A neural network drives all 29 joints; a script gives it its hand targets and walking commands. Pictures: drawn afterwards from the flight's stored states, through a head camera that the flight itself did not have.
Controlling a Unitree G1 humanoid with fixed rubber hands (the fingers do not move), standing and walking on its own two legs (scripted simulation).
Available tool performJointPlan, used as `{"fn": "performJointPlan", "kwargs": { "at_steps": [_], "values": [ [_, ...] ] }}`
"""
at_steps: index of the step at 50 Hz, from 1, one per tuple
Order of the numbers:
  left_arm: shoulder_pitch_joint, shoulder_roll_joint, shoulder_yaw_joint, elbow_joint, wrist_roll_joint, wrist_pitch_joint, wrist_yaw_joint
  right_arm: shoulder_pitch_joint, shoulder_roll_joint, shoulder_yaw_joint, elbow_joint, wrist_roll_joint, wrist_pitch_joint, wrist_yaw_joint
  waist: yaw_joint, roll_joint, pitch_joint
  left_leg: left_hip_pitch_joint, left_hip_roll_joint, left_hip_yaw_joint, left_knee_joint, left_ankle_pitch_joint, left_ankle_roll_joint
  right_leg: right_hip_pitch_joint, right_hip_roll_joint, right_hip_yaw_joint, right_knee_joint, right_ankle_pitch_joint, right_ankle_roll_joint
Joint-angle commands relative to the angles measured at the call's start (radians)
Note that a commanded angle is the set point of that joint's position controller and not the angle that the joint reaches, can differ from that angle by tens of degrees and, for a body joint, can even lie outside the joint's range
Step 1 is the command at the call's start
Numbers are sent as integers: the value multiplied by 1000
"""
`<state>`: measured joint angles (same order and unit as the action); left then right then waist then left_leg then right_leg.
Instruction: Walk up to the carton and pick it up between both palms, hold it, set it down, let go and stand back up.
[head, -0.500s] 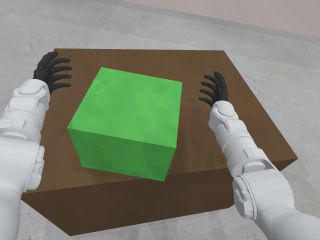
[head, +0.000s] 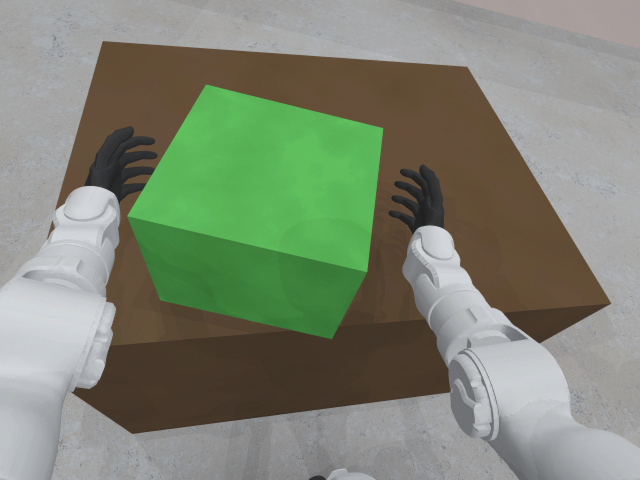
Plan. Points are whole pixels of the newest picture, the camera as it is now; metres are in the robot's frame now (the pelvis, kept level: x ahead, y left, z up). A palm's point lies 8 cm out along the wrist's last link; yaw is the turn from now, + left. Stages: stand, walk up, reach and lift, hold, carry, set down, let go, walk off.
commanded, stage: reach and lift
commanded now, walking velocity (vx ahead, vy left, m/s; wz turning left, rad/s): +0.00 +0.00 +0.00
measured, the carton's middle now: (270, 215) +0.47 -0.02 +0.01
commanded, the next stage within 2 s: none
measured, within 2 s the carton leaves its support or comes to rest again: neither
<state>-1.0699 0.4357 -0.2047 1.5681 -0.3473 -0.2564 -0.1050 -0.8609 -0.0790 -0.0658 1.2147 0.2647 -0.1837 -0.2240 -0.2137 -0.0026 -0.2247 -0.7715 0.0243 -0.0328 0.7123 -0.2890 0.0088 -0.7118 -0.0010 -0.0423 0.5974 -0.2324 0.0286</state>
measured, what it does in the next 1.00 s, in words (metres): stands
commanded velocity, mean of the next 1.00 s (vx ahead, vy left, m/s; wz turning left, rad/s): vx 0.00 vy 0.00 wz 0.00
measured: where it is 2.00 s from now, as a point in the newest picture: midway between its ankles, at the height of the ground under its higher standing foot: outside the picture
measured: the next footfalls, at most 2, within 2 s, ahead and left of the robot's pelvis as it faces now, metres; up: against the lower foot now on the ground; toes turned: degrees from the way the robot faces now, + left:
none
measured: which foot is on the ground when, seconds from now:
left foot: down 0.00-1.00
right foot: down 0.00-1.00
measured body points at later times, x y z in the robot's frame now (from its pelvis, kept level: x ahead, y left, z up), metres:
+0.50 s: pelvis -0.01 +0.00 -0.01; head +0.07 +0.05 +0.43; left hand +0.50 +0.16 +0.06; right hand +0.41 -0.20 +0.06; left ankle +0.02 +0.11 -0.71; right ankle +0.02 -0.14 -0.71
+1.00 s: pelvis +0.00 +0.01 +0.00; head +0.08 +0.05 +0.44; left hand +0.49 +0.15 +0.06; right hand +0.41 -0.20 +0.06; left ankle +0.01 +0.11 -0.71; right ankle +0.02 -0.14 -0.71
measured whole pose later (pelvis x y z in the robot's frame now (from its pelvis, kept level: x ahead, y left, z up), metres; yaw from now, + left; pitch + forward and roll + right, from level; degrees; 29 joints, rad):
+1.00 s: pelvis +0.00 +0.01 +0.00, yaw -1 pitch +19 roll -3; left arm -1.07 0.33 -0.01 1.49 -0.11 -0.26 -0.10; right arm -0.87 0.00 -0.34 1.23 0.03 -0.27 -0.26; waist -0.17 -0.02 -0.19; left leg -0.75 0.02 -0.03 0.71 -0.30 0.02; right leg -0.69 0.00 -0.03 0.57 -0.22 0.04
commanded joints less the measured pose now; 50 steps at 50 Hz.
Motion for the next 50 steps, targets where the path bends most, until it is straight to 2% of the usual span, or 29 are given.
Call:
{"fn": "performJointPlan", "kwargs": {
  "at_steps": [1,10,17,24,33,44,50],
  "values": [
    [-536,127,0,-150,0,-57,6,-436,-167,-16,-141,3,-63,-3,-15,226,-632,520,-28,10,19,423,-97,107,28,-52,-5,335,-32],
    [-543,101,-1,-150,0,-48,16,-468,-133,-13,-161,-1,-51,-6,-2,194,-622,450,-31,13,25,351,-81,108,22,-45,20,289,-29],
    [-555,39,-1,-163,13,-45,17,-489,-83,-36,-167,-37,-49,-17,-10,183,-619,437,-26,9,36,338,-79,88,19,-47,28,268,-33],
    [-548,-29,43,-196,85,-28,24,-487,-35,-109,-147,-112,-66,-40,-16,202,-614,476,-17,7,41,374,-97,78,26,-55,11,275,-40],
    [-550,-91,85,-240,140,-27,30,-485,15,-142,-147,-148,-84,-29,8,223,-593,519,-6,5,17,412,-107,79,28,-58,-22,257,-47],
    [-548,-146,149,-256,204,-45,21,-475,76,-187,-146,-220,-109,-7,23,186,-577,515,-1,18,-16,411,-96,135,21,-52,-43,266,-42],
    [-544,-208,237,-260,300,-65,-3,-453,162,-249,-139,-318,-143,23,36,166,-551,524,-3,36,-49,418,-87,200,13,-49,-70,286,-38]
  ]
}}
